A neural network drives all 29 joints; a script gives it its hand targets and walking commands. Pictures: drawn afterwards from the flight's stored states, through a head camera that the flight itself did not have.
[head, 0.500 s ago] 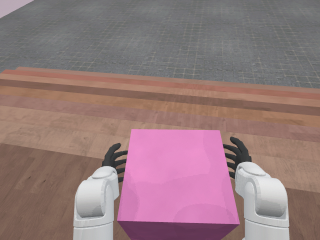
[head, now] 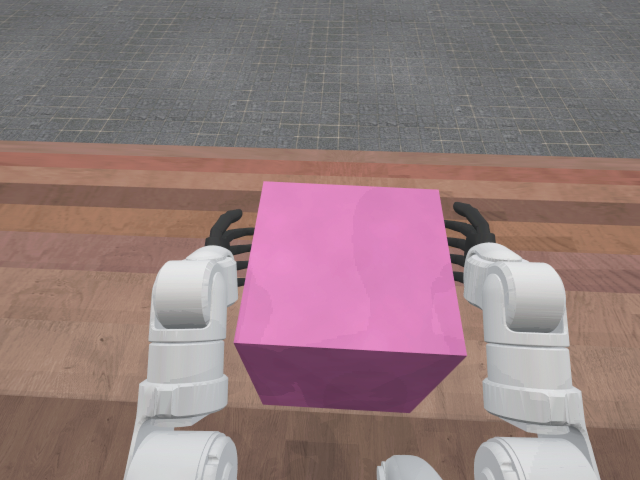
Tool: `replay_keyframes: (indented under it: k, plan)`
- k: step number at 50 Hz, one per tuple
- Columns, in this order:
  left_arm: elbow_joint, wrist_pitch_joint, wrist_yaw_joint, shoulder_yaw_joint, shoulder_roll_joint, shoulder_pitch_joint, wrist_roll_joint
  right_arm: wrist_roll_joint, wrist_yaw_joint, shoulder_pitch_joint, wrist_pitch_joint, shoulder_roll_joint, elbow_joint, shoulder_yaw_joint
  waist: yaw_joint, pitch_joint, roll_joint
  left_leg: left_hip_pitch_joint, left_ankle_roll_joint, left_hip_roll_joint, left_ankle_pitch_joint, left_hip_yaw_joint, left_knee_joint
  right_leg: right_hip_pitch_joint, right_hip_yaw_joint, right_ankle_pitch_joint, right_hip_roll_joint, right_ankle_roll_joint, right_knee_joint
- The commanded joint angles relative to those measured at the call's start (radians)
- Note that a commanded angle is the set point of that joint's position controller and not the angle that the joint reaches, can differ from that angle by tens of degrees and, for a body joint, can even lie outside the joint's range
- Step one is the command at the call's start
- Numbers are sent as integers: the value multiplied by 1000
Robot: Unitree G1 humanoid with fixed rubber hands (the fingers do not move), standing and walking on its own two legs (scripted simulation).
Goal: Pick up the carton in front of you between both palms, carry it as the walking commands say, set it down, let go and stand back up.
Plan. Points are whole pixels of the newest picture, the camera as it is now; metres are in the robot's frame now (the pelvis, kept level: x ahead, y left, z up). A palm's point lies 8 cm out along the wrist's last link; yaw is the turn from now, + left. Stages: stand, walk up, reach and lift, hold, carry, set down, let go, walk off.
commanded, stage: carry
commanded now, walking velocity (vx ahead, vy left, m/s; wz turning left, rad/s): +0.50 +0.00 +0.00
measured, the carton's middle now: (342, 306) +0.34 -0.02 +0.01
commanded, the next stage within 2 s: none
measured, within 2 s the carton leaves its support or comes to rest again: neither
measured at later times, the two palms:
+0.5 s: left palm (228, 106) +0.68 +0.15 +0.09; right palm (399, 90) +0.72 -0.15 +0.09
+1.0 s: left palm (261, 86) +1.06 +0.13 -0.10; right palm (372, 83) +1.04 -0.16 -0.09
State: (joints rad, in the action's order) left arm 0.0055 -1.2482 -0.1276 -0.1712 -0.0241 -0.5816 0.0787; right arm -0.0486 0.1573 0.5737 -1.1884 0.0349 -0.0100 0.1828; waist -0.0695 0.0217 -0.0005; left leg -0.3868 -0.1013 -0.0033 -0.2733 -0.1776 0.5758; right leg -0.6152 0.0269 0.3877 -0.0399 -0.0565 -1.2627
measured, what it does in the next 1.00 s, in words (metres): goes down: right foot, then left foot 0.13 m lower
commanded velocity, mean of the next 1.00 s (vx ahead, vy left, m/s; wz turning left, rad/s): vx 0.50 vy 0.00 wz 0.00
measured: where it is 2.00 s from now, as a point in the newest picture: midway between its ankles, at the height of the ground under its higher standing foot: (308, 237)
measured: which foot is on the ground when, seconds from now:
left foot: down 0.00-0.26, up 0.28-0.68, down 0.70-1.00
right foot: up 0.00-0.22, down 0.24-0.72, up 0.74-1.00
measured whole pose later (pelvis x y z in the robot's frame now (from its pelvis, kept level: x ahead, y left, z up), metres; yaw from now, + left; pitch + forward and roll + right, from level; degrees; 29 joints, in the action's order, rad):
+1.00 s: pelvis +0.69 +0.01 -0.17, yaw +1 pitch +4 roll +0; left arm -0.13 -1.22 -0.13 -0.26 -0.03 -0.65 0.11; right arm -0.01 0.16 0.70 -1.15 0.01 0.23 0.18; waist -0.12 0.05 0.00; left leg -0.34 -0.16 0.13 -0.61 -0.07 0.88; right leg -0.73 -0.02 -0.04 -0.01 -0.04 -0.91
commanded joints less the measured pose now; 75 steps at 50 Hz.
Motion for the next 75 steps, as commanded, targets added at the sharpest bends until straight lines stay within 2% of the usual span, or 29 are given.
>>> replay_keyframes:
  k: [1, 8, 11, 12, 13, 14, 18, 22, 25, 28, 32, 34, 35, 36, 37, 41, 43, 46, 51, 54, 56, 57, 58, 61, 62, 66, 72, 73, 75]
  plan:
    - [107, 88, 192, 631, -999, -760, -406, 522, -311, 774, 15, 1069, -63, -708, 24, -469, -108, 438, -120, -268, 351, 329, -156, -140, 5, -50, -21, 5, 90]
    - [32, 68, 193, 595, -1000, -797, -395, 457, -295, 757, -2, 1064, 54, -623, 0, -412, -142, 403, -56, -152, 711, 117, -85, 67, 160, -321, 86, -6, 601]
    - [-7, 57, 215, 583, -1020, -782, -403, 429, -291, 730, -9, 1082, 98, -615, 157, -520, -144, 305, 25, -147, 920, 23, 230, 485, 179, -458, 104, -45, 639]
    - [-22, 58, 226, 571, -1032, -740, -411, 421, -291, 747, -8, 1081, 100, -614, 241, -530, -40, 189, 43, -94, 715, 22, 454, 618, 101, -492, 53, -25, 711]
    - [-26, 59, 235, 564, -1028, -764, -419, 412, -289, 717, -12, 1108, 114, -605, 191, -567, 225, -67, 58, 30, 7, 71, 663, 834, -193, -834, -145, -109, 644]
    - [-47, 59, 246, 567, -1034, -769, -434, 390, -283, 697, -13, 1098, 122, -581, 152, -642, 353, -294, 56, 114, -289, 162, 869, 974, -527, -651, -255, -260, 747]
    - [106, 76, 286, 664, -1188, -1000, -566, 339, -237, 801, 7, 1081, 7, -565, 143, -497, 25, -409, 38, -22, -149, 239, 701, 749, -388, -500, -223, -218, 747]
    - [158, 80, 273, 673, -1160, -976, -584, 313, -206, 762, 19, 1046, -38, -576, 162, -506, 68, -337, 55, 10, -171, 156, 434, 711, -269, -632, -193, -210, 738]
    - [154, 71, 265, 662, -1117, -888, -563, 305, -198, 710, 12, 1018, -63, -596, 172, -555, 122, -392, 36, 0, 82, 131, 433, 834, -188, -834, -165, -167, 624]
    - [93, 62, 265, 648, -1074, -798, -524, 295, -209, 683, -4, 991, -46, -614, 238, -483, 68, -526, 61, 1, 438, 137, 124, 954, -167, -630, -61, -130, 478]
    - [-21, 63, 284, 641, -1051, -789, -512, 284, -235, 697, -20, 936, 22, -585, 167, -344, 121, 64, 44, 28, 783, 58, -125, 415, -38, -283, -6, -107, 431]
    - [-66, 59, 289, 629, -1052, -812, -512, 289, -248, 703, -28, 909, 63, -558, -24, -463, 131, 378, 15, 45, 743, 13, 27, 338, 37, -599, -46, -51, 144]
    - [-76, 55, 286, 616, -1056, -828, -514, 295, -257, 717, -31, 902, 85, -540, -144, -492, 0, 520, -4, 10, 602, 49, -22, 266, 72, -707, -35, -12, -127]
    - [-88, 50, 279, 595, -1054, -872, -495, 314, -271, 735, -38, 896, 110, -517, -169, -352, -149, 471, -21, -75, 633, 152, -130, 145, 102, -36, 108, 19, -460]
    - [-103, 32, 264, 541, -1012, -910, -466, 339, -280, 753, -43, 903, 173, -522, -2, -375, -335, 665, -82, -208, 963, 386, 93, -122, -44, 251, 134, 19, -476]
    - [-83, 21, 199, 455, -966, -892, -380, 498, -306, 905, -36, 1090, 159, -569, 7, -440, -91, 494, -179, -293, 361, 782, 27, -274, -133, 97, 24, 26, -214]
    - [-71, 42, 190, 427, -996, -871, -353, 549, -317, 970, -17, 1173, 113, -589, 22, -378, 19, 274, -165, -257, 374, 673, -25, -139, -109, 36, 21, 44, 43]
    - [-57, 74, 191, 462, -1060, -838, -356, 569, -312, 953, 19, 1231, 95, -610, 14, -467, -63, 340, -110, -204, 631, 526, 94, -145, -56, -210, 18, 14, 62]
    - [-8, 123, 187, 541, -1101, -763, -351, 531, -298, 825, 71, 1240, 46, -630, -72, -429, -36, 278, -51, 20, 408, 287, 266, 94, 107, -702, 129, 17, 691]
    - [36, 137, 187, 593, -1074, -740, -356, 522, -288, 772, 95, 1191, 4, -676, 57, -533, -161, 180, -6, -12, 516, 189, 531, 470, 146, -917, 130, -30, 652]
    - [48, 140, 198, 620, -1031, -676, -375, 497, -286, 743, 98, 1157, 1, -688, 296, -502, 86, -52, 73, 12, 483, 101, 1062, 736, 71, -765, 49, -102, 817]
    - [20, 134, 209, 620, -1001, -652, -384, 467, -280, 712, 93, 1128, 11, -676, 242, -443, 246, -355, 84, 122, -401, 100, 1250, 906, -82, -1104, -95, -127, 635]
    - [-22, 128, 220, 632, -999, -640, -404, 423, -267, 653, 78, 1075, 48, -628, 137, -555, 194, -529, 80, 100, -400, 248, 1235, 1086, -388, -1081, -249, -232, 565]
    - [-24, 135, 257, 697, -1097, -735, -529, 326, -243, 604, 73, 983, 68, -550, 150, -558, 46, -611, 62, -1, -239, 311, 933, 878, -599, -510, -271, -311, 596]
    - [-11, 142, 267, 723, -1146, -784, -561, 310, -242, 637, 83, 983, 53, -544, 132, -482, -52, -552, 80, -16, -150, 294, 781, 723, -553, -566, -260, -294, 623]
    - [-12, 176, 282, 735, -1214, -859, -611, 312, -246, 697, 123, 1031, 30, -556, 152, -463, 29, -397, 61, -9, 105, 187, 617, 575, -396, -772, -166, -184, 566]
    - [-50, 188, 271, 678, -1187, -724, -574, 328, -223, 725, 130, 1024, -47, -621, 223, -386, 110, -19, 70, 85, 648, 34, -75, 408, -114, -439, 61, -111, 330]
    - [-70, 184, 270, 667, -1170, -692, -560, 330, -219, 720, 120, 1001, -53, -626, 199, -391, 130, 53, 52, 66, 698, 51, -137, 405, -107, -401, 54, -107, 265]
    - [-101, 174, 271, 651, -1149, -638, -538, 329, -217, 671, 108, 973, -37, -621, -63, -553, 52, 483, -10, 35, 662, 74, -47, 241, -16, -754, -8, -19, -140]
